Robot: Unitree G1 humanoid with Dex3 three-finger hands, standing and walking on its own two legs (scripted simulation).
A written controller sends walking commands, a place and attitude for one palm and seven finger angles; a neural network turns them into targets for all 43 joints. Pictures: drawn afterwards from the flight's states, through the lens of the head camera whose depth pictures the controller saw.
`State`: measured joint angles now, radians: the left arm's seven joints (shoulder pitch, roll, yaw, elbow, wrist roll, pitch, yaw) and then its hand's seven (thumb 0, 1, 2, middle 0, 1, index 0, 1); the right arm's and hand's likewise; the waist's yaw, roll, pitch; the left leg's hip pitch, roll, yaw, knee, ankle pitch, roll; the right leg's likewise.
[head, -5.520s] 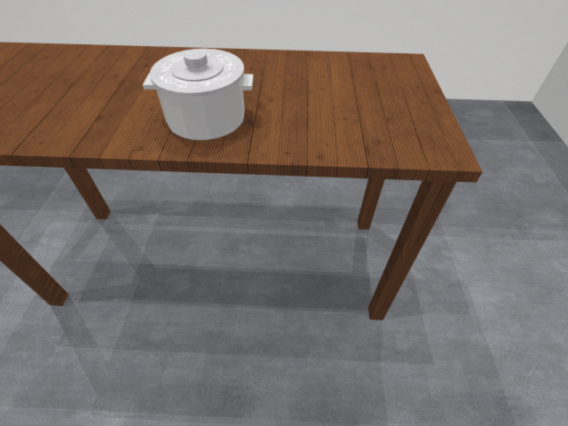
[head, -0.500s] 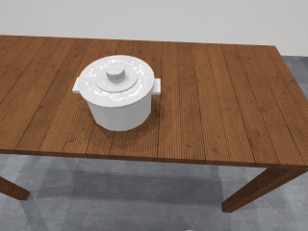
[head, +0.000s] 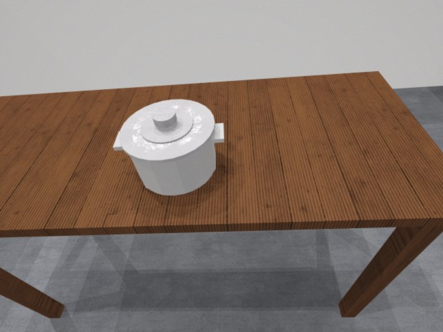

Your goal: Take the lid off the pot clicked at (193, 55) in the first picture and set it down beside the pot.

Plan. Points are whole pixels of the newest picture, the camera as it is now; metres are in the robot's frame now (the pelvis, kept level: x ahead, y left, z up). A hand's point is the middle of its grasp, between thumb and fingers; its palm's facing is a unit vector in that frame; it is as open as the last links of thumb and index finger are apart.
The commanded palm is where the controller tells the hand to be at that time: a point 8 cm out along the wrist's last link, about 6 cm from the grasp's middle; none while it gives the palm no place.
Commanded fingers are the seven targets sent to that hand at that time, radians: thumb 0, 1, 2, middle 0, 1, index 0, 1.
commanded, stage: come to a stop and stand still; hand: left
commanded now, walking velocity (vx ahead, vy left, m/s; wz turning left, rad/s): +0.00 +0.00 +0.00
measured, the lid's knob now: (164, 117) +0.47 +0.14 +0.16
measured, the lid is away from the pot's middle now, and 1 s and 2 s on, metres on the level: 0.00 0.00 0.00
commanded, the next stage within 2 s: look again from close up in 0.66 s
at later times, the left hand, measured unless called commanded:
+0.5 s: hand out of the picture +0.06 +0.16 -0.15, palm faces +0.01 -0.96 -0.27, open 7.3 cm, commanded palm none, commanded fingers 0.00 0.90 0.90 -0.20 -0.30 -0.20 -0.30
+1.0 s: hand out of the picture +0.04 +0.16 -0.16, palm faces +0.04 -0.97 -0.23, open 7.4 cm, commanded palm none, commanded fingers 0.00 0.90 0.90 -0.20 -0.30 -0.20 -0.30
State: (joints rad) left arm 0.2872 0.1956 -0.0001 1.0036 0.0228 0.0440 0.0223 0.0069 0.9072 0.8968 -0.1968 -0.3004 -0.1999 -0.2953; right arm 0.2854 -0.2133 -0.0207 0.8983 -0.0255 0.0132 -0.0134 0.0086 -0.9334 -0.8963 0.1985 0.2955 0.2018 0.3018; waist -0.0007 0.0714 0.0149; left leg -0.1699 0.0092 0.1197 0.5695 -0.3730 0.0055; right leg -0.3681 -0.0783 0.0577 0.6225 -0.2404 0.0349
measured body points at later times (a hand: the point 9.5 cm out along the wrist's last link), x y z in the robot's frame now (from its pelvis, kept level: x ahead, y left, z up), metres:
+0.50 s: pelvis +0.03 -0.03 +0.01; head +0.05 -0.06 +0.45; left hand +0.06 +0.21 -0.13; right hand +0.02 -0.24 -0.17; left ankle -0.04 +0.11 -0.73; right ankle +0.06 -0.15 -0.73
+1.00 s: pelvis +0.03 -0.02 +0.01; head +0.06 -0.04 +0.46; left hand +0.04 +0.21 -0.14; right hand +0.03 -0.24 -0.16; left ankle -0.04 +0.11 -0.73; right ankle +0.06 -0.15 -0.73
